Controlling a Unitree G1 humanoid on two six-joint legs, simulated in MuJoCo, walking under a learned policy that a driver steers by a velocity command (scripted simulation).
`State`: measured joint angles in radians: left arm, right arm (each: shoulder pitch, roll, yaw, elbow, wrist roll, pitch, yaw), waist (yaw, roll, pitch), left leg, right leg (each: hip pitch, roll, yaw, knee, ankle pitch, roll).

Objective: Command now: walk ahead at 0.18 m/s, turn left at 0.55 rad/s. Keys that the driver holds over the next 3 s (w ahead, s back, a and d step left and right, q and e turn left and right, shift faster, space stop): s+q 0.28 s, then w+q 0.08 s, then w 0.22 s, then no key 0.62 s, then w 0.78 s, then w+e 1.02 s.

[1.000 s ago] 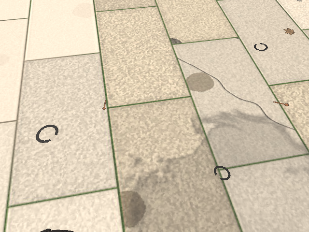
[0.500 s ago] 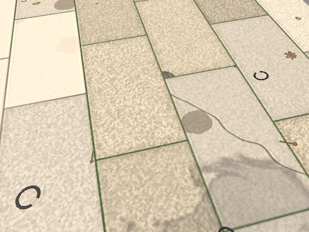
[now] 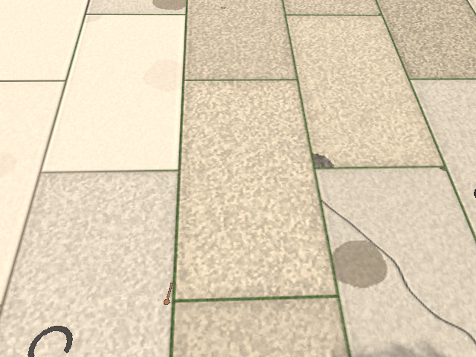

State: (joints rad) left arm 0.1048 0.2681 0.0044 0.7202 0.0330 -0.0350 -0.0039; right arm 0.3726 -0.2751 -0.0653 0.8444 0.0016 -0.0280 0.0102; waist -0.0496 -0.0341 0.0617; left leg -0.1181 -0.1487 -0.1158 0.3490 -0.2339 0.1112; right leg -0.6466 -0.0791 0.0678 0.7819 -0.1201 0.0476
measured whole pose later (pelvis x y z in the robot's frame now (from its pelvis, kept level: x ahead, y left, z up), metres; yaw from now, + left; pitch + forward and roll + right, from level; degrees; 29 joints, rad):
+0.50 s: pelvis +0.07 -0.03 -0.01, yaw +17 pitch +0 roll +0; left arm 0.22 0.29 0.04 0.74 0.03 0.04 0.02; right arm 0.26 -0.30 -0.04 0.73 -0.02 0.08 0.05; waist 0.00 -0.02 -0.01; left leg -0.21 -0.03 0.04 0.64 -0.47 0.08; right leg -0.36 -0.06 -0.14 0.46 -0.12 -0.03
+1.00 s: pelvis +0.16 -0.01 -0.01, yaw +20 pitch +0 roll +0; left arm 0.19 0.20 0.02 0.84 0.01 -0.03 0.02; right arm 0.37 -0.22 0.00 0.94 0.00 -0.02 -0.03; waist -0.03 0.02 0.05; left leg -0.13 -0.05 -0.04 0.70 -0.50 0.05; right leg -0.31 0.03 -0.07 0.51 -0.19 -0.06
